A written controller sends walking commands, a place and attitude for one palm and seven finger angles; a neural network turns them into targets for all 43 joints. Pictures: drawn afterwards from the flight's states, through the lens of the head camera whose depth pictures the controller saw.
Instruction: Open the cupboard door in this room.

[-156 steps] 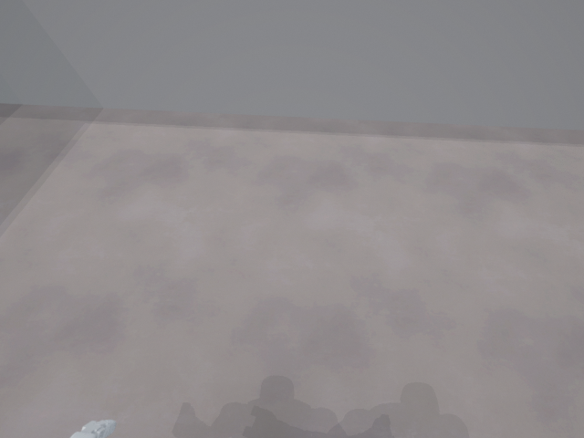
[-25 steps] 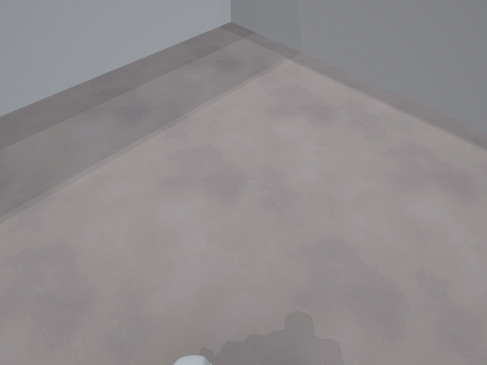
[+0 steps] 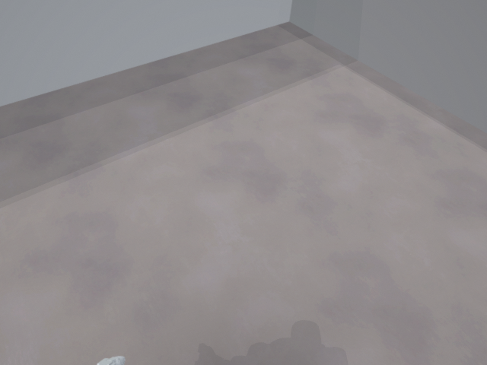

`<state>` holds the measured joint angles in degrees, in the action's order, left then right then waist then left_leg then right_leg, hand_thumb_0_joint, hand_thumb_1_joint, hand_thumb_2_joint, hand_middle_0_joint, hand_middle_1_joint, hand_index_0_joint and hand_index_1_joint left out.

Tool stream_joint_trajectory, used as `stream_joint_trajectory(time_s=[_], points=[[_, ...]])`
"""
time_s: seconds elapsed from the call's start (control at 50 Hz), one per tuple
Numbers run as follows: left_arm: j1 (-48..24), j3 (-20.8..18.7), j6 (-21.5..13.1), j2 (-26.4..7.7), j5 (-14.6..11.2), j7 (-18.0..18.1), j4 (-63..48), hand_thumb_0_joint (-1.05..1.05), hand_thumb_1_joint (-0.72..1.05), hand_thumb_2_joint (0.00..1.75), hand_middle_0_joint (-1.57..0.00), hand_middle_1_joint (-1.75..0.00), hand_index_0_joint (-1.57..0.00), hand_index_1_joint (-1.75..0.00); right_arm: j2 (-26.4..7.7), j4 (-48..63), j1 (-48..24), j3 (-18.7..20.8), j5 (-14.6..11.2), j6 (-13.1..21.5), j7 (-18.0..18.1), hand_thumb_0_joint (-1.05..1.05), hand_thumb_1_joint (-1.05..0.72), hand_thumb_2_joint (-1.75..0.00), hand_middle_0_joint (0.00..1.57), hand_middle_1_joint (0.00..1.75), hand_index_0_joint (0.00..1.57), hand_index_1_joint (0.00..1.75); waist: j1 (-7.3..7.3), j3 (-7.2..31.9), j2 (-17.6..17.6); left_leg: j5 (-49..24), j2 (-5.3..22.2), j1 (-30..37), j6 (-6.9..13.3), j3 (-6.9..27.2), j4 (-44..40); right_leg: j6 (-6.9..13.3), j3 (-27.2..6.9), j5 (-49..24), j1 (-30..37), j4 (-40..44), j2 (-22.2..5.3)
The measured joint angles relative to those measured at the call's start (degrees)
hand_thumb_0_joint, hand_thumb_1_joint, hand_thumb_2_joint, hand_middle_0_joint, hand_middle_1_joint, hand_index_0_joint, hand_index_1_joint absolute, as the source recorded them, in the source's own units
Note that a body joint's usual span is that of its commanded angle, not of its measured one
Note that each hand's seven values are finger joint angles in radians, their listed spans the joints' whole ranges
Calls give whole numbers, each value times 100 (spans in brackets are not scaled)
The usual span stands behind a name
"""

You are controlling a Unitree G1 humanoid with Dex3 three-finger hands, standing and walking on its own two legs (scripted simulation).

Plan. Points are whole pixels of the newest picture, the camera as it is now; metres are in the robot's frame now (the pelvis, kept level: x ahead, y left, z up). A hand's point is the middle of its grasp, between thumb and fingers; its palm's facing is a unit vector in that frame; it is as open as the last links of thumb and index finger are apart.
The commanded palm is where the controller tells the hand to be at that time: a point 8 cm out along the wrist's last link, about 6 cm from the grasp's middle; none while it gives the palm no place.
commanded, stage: turn or walk to find it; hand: left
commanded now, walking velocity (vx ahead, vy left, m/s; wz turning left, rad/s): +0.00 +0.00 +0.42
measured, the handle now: out of the picture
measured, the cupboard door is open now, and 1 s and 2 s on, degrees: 0 0 0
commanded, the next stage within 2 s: none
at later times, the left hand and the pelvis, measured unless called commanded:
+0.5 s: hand out of the picture -0.04 +0.22 -0.19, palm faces +0.28 -0.93 -0.22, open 7.4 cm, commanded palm none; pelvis -0.03 +0.01 -0.02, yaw +14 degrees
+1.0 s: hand out of the picture -0.02 +0.22 -0.15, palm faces +0.43 -0.86 -0.27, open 7.4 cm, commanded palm none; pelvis -0.05 +0.00 -0.01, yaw +25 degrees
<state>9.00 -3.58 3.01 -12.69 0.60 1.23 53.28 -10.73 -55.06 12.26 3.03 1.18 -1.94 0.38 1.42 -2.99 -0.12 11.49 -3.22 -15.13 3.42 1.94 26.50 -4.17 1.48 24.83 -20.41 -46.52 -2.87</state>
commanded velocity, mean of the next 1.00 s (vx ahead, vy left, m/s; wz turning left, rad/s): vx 0.00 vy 0.00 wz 0.42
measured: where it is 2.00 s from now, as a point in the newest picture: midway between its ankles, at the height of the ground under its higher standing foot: outside the picture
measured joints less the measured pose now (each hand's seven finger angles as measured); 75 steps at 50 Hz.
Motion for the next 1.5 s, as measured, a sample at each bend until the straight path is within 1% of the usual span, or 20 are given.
stream_joint_trajectory(time_s=[0.08, 0.1, 0.16, 0.22, 0.28, 0.42, 0.48, 0.54, 0.6, 0.72, 0.88, 0.96, 1.02, 1.1, 1.16, 1.22, 1.32, 1.38, 1.44, 1.5], points=[[-29, 69, -119, 108, -18, 13, -149, 1, 91, 90, -19, -30, -20, -30, -93, -11, 85, 66, -18, -63, -28, 1, -90, -90, 20, 30, 20, 30, 28, 50, 86, 49, -114, -229, -107, 154, 278, 90, 54, -610, 568, 1326, 107], [-16, 85, -169, 144, 1, 26, -170, 1, 91, 90, -20, -30, -20, -30, -135, -11, 108, 89, -42, -75, -41, 1, -90, -90, 20, 30, 20, 30, 13, 64, 143, 115, -121, -340, -148, 199, 465, 230, 97, -764, 673, 1594, 130], [68, 146, -223, 249, 43, 34, -203, 1, 91, 90, -20, -30, -20, -30, -227, -49, 130, 172, -29, -188, -59, 1, -90, -90, 20, 30, 20, 30, 6, 50, 260, 1186, -116, -860, -330, 166, 1904, 471, 296, -741, 710, 1545, 104], [200, 166, -216, 285, 48, 39, -180, 1, 91, 90, -20, -30, -20, -30, -292, -94, 132, 222, -15, -250, -116, 1, -91, -90, 20, 30, 20, 30, 3, 37, 258, 1117, 50, -1274, -466, 11, 3329, 486, 461, -802, 862, 1722, 32], [289, 173, -223, 278, 64, 44, -112, 1, 91, 90, -20, -30, -20, -30, -317, -121, 132, 228, -17, -263, -135, 1, -91, -90, 20, 30, 20, 30, 11, -7, 195, 1012, 277, -1328, -599, -94, 3727, 464, 626, -831, 946, 1794, -64], [444, 124, -226, 129, 119, 6, 24, 1, 91, 90, -20, -30, -20, -30, -273, -157, -56, 137, -72, -258, -127, 1, -91, -90, 20, 30, 20, 30, -156, -154, -100, 1332, 512, -562, -647, -424, 2019, 289, 916, -680, 837, 1494, -424], [543, 68, -163, -5, 76, -9, 83, 1, 91, 90, -20, -30, -20, -30, -264, -58, -143, 89, -72, -138, -131, 1, -91, -90, 20, 30, 20, 30, -182, -147, -188, 542, 484, -97, -501, -566, 861, 122, 1042, -453, 620, 1023, -597], [540, -13, 30, -186, 49, 18, 208, 1, 91, 90, -20, -30, -20, -30, -139, 22, -285, 40, -45, -7, -109, 1, -91, -90, 20, 30, 20, 30, -257, -189, -382, 724, 349, -185, -163, -630, 1013, 54, 560, 456, 48, -314, -532], [461, -64, 104, -254, 41, -4, 320, 1, 91, 90, -20, -30, -20, -30, -56, 81, -310, -15, -30, 61, -26, 1, -91, -90, 20, 30, 20, 30, -228, -164, -344, 609, 291, -78, -83, -535, 691, 42, 285, 266, -369, -1291, -336], [269, -46, 24, -211, 24, -34, 194, 1, 91, 90, -19, -30, -20, -30, 5, 66, -258, -74, -40, 95, 17, 0, -90, -90, 20, 30, 20, 30, -193, -100, -188, 180, 137, 130, 5, -304, 61, -45, 93, -63, -461, -1184, -197], [-84, 21, -17, 12, -5, -4, -58, 1, 91, 90, -19, -30, -20, -30, -32, 18, -49, -14, 2, -7, -12, 0, -90, -90, 20, 30, 20, 30, -8, -25, 27, 6, -44, 16, -54, 61, 25, 14, -23, 23, -24, -44, -3], [-98, 90, -144, 114, -19, 3, -208, 1, 91, 90, -20, -30, -20, -30, -112, 3, 93, 52, -23, -70, -39, 1, -90, -90, 20, 30, 20, 30, 28, 51, 123, 76, -141, -241, -186, 225, 350, 160, 41, -653, 580, 1381, 92], [-30, 151, -219, 239, 33, 23, -244, 1, 91, 90, -20, -30, -20, -30, -218, -41, 154, 142, -34, -166, -57, 1, -90, -90, 20, 30, 20, 30, 40, 41, 286, 1065, -117, -709, -335, 237, 1574, 510, 260, -725, 633, 1420, 104], [157, 178, -216, 306, 41, 24, -212, 1, 91, 90, -20, -30, -20, -30, -320, -123, 200, 222, -9, -263, -123, 1, -91, -90, 20, 30, 20, 30, 29, 35, 289, 1046, 79, -1272, -494, 41, 3521, 530, 490, -813, 830, 1679, -1], [254, 177, -218, 306, 56, 31, -135, 1, 91, 90, -20, -30, -20, -30, -350, -161, 229, 237, -9, -275, -140, 1, -91, -90, 20, 30, 20, 30, 34, 5, 233, 908, 304, -1308, -615, -43, 3867, 516, 670, -859, 902, 1784, -88], [342, 171, -233, 284, 80, 23, -62, 1, 91, 90, -20, -30, -20, -30, -351, -218, 206, 220, -19, -301, -135, 1, -91, -90, 20, 30, 20, 30, -14, -41, 138, 1083, 458, -1091, -690, -124, 3469, 482, 825, -851, 913, 1789, -204], [476, 123, -239, 146, 116, -4, 64, 1, 91, 90, -20, -30, -20, -30, -305, -226, -13, 131, -74, -263, -113, 1, -91, -90, 20, 30, 20, 30, -185, -153, -73, 1383, 521, -468, -668, -397, 1985, 340, 1020, -744, 782, 1533, -449], [592, 66, -174, 9, 76, -12, 151, 1, 91, 90, -20, -30, -20, -30, -294, -108, -146, 79, -81, -139, -113, 1, -91, -90, 20, 30, 20, 30, -217, -145, -152, 714, 488, 10, -490, -582, 794, 176, 1148, -539, 584, 1097, -600], [596, -12, 24, -190, 48, 16, 278, 1, 91, 90, -20, -30, -20, -30, -152, -15, -315, 33, -54, -3, -94, 1, -91, -90, 20, 30, 20, 30, -282, -182, -377, 806, 340, -64, -155, -630, 908, 67, 655, 332, 55, -164, -557], [519, -54, 105, -258, 37, -1, 383, 1, 91, 90, -20, -30, -20, -30, -72, 54, -365, -28, -42, 68, -15, 1, -91, -90, 20, 30, 20, 30, -274, -161, -342, 660, 292, 53, -86, -538, 625, 30, 333, 233, -362, -1225, -356]])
